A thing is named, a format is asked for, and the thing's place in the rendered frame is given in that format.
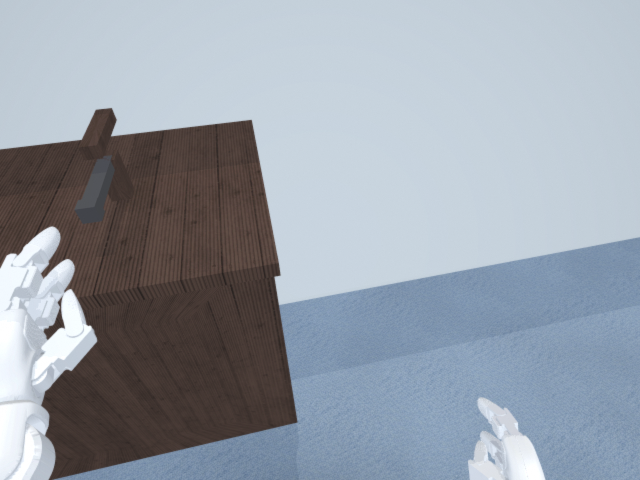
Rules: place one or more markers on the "tap lever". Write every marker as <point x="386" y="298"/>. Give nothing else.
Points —
<point x="90" y="208"/>

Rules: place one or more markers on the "robot left forearm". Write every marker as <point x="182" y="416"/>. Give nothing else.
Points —
<point x="25" y="452"/>

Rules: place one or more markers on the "left robot hand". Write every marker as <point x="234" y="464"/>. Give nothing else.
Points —
<point x="28" y="305"/>

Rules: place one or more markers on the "counter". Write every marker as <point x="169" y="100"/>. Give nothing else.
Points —
<point x="177" y="281"/>

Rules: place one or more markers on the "right robot hand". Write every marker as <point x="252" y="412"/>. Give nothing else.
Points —
<point x="515" y="456"/>

